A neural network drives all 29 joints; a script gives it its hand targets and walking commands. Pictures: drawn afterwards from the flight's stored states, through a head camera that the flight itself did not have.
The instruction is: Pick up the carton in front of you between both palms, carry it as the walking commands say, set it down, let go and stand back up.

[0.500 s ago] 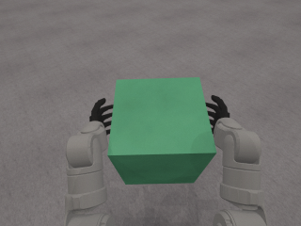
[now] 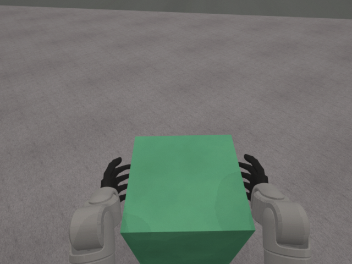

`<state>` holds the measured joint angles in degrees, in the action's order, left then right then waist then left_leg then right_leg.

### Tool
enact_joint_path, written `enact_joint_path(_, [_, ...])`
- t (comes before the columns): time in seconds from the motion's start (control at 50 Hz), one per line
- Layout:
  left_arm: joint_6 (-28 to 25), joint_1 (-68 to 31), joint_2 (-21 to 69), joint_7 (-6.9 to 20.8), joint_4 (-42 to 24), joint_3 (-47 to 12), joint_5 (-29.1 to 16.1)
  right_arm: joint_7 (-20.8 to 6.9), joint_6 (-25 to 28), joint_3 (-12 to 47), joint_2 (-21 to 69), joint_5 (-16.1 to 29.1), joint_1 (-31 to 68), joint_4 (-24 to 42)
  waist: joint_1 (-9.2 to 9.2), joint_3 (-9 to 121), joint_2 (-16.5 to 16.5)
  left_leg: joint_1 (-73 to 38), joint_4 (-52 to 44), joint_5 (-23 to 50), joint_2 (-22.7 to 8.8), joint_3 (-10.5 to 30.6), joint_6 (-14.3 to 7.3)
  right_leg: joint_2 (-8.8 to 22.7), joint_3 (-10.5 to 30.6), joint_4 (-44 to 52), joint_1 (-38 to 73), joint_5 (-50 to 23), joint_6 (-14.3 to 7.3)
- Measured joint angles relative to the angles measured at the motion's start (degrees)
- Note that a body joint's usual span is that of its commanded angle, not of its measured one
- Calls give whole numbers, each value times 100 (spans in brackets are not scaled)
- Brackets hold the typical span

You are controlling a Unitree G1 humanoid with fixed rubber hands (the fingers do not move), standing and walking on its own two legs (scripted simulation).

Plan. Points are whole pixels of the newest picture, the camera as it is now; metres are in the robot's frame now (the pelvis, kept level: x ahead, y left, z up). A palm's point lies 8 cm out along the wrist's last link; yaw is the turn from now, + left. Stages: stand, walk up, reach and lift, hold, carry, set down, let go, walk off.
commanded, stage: carry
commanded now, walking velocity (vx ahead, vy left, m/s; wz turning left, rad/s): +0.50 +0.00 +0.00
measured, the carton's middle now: (184, 204) +0.26 +0.00 +0.03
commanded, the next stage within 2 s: none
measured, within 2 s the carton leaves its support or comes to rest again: neither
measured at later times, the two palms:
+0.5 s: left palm (142, 101) +0.55 +0.12 +0.10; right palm (238, 101) +0.56 -0.18 +0.10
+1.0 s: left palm (139, 58) +0.88 +0.17 +0.09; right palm (210, 56) +0.88 -0.13 +0.10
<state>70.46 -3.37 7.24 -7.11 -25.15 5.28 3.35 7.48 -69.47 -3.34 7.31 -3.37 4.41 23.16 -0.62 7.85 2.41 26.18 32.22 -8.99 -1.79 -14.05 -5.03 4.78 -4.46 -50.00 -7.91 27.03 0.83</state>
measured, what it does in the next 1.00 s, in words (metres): walks ahead: right foot, then left foot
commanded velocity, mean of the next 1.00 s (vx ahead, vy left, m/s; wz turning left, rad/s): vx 0.50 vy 0.00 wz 0.00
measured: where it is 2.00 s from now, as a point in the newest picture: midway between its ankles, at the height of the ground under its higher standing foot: (176, 149)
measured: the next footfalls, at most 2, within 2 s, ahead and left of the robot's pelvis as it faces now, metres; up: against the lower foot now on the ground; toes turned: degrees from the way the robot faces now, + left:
right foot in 0.42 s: +0.44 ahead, -0.13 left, +0.00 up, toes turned -11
left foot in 0.90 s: +0.75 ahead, +0.11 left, +0.00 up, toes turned +13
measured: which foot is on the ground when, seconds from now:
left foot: down 0.00-0.46, up 0.48-0.88, down 0.90-1.00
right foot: up 0.00-0.40, down 0.42-0.94, up 0.96-1.00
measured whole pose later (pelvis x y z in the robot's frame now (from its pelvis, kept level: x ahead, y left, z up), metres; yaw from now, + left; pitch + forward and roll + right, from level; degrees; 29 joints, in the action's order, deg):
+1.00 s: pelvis +0.63 +0.02 +0.01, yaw -1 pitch +3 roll +0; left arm 71.8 -4.6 7.3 -6.9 -26.0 5.1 4.0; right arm 7.2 -70.4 -4.0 7.4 -3.5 5.4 23.8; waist -0.8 4.8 1.9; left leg 24.5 31.1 -9.9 -3.4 -14.5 -4.8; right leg 5.8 -3.8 -59.7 -13.8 25.2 1.2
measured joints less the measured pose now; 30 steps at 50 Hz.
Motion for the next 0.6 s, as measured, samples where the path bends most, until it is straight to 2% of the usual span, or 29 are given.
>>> enact_joint_path(0.04, [47, 24, 0, 1, 101, -5, 29, -1, -23, -12, 2, 2, -27, -126, -30, -59, -70, -281, -182, -142, -27, -7, 19, -87, 137, -1354, -857, -215, -91])
enact_joint_path(0.08, [38, 32, -1, 2, 172, -57, 44, -4, -6, -40, 1, 7, -112, -124, -49, -93, -111, -617, -533, -141, -13, 10, 64, -39, 97, -1616, -1502, -594, -136])
enact_joint_path(0.12, [-21, 32, 0, 6, 204, -101, 51, -7, 46, -65, 0, 14, -164, -91, -69, -97, -148, -950, -886, -143, 3, 44, 81, 43, 32, -1240, -1955, -921, -124])
enact_joint_path(0.22, [-145, 59, 3, 16, 113, -149, 67, -16, 158, -73, -3, 39, -181, 5, -71, 4, -214, -1746, -1605, -250, 29, 120, 184, 191, -133, 396, -2513, -1638, 25])
enact_joint_path(0.3, [-100, 91, 3, 16, -126, -141, 59, -17, 110, -25, -4, 46, -147, 177, -31, 69, -204, -2349, -1880, -543, 41, 159, 337, 190, -302, 1434, -2551, -2185, 41])
enact_joint_path(0.38, [17, 99, 2, 16, -301, -121, 38, -16, -33, 18, -3, 19, -110, 331, -12, 102, -229, -2899, -1827, -1068, 2, 212, 557, 84, -548, 2052, -2281, -2365, -43])
enact_joint_path(0.42, [72, 36, 1, 16, -306, -113, 21, -16, -116, 4, -3, -9, -75, 395, -3, 81, -293, -3032, -1381, -1542, -115, 285, 698, -36, -750, 2340, -1944, -2235, -150])
enact_joint_path(0.44, [50, -14, 3, 17, -221, -135, 17, -16, -143, -51, -6, -18, -38, 389, 37, 59, -427, -2924, -845, -1841, -287, 334, 728, -124, -844, 2228, -1884, -2350, -331])
enact_joint_path(0.46, [25, -92, 7, 16, -74, -155, 21, -16, -161, -120, -8, -25, -15, 345, 74, 27, -515, -2583, 34, -1803, -444, 445, 699, -164, -921, 1983, -1895, -2185, -455])
enact_joint_path(0.48, [20, -160, 9, 16, 66, -165, 22, -16, -178, -176, -8, -36, -5, 293, 117, -24, -508, -2124, 1045, -1765, -447, 672, 673, -154, -950, 1848, -1866, -1970, -522])
enact_joint_path(0.52, [21, -180, 12, 16, 204, -158, 19, -17, -212, -205, -5, -57, 4, 208, 152, -156, -434, -1194, 2669, -1642, -318, 989, 558, -124, -965, 1980, -1634, -1746, -528])
enact_joint_path(0.54, [9, -145, 12, 16, 210, -147, 13, -17, -211, -185, -6, -65, 0, 180, 160, -213, -404, -799, 3098, -1479, -294, 1031, 503, -119, -966, 2147, -1478, -1748, -471])
enact_joint_path(0.6, [-80, -12, 9, 16, 121, -117, -11, -18, -120, -97, -5, -68, -31, 157, 193, -317, -355, 65, 3156, -919, -363, 1003, 452, -150, -938, 2684, -981, -1743, -435])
